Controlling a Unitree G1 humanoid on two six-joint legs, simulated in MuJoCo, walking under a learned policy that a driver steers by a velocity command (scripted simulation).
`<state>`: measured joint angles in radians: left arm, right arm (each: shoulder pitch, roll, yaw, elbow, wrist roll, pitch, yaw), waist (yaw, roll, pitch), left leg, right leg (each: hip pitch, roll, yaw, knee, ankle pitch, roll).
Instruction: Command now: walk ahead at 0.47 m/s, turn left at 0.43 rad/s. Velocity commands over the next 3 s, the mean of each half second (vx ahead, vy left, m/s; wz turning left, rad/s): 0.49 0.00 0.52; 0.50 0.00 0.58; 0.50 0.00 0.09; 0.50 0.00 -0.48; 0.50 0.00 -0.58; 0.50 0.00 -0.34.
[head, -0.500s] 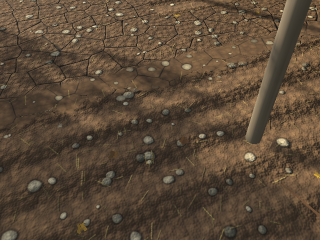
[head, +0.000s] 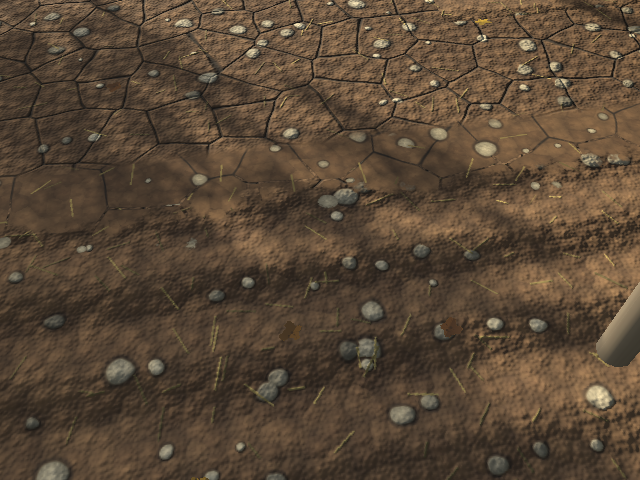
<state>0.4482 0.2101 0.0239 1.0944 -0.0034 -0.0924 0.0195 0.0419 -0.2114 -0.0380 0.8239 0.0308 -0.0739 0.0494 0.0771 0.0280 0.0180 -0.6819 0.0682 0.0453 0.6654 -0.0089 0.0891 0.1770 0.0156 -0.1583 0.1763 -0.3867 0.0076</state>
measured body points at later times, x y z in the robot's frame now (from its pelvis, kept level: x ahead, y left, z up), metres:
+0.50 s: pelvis +0.29 +0.05 +0.02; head +0.32 +0.07 +0.47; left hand +0.45 +0.33 -0.07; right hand +0.40 -0.22 -0.10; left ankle +0.20 +0.11 -0.72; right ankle +0.51 -0.06 -0.69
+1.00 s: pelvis +0.55 +0.13 +0.01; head +0.57 +0.15 +0.46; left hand +0.39 +0.38 -0.11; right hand +0.86 +0.06 -0.07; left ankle +0.60 +0.34 -0.68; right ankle +0.51 -0.04 -0.72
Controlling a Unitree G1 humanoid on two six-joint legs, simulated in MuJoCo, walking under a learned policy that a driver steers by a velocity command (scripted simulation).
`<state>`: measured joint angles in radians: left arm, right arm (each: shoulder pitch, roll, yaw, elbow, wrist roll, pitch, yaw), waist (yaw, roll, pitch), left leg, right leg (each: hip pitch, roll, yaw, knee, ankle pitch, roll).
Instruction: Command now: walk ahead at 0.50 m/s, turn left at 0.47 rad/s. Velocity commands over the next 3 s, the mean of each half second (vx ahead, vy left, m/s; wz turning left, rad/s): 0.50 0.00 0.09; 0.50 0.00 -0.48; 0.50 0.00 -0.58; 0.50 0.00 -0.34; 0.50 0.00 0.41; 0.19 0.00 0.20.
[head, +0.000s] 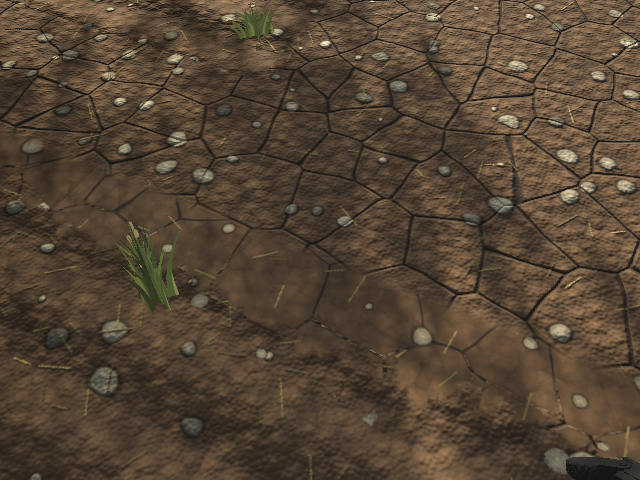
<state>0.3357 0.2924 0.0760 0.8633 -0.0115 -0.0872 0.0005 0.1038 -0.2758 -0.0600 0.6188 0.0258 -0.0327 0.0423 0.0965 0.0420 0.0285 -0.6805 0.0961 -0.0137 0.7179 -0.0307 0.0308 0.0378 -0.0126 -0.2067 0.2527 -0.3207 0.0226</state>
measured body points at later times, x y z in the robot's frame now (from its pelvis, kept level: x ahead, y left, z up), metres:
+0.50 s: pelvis +0.28 +0.04 +0.01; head +0.30 +0.05 +0.46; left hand +0.44 +0.30 -0.10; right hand +0.35 -0.24 -0.11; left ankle +0.18 +0.13 -0.74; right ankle +0.47 -0.12 -0.68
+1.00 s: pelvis +0.56 -0.02 +0.01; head +0.60 -0.04 +0.46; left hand +0.71 +0.24 -0.10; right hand +0.70 -0.31 -0.08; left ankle +0.78 +0.11 -0.68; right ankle +0.50 -0.09 -0.74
